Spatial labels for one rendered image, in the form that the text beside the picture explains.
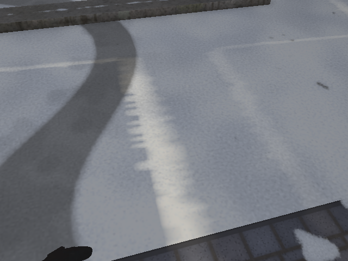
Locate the left robot hand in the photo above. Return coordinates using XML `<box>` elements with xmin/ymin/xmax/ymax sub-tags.
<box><xmin>42</xmin><ymin>246</ymin><xmax>92</xmax><ymax>261</ymax></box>

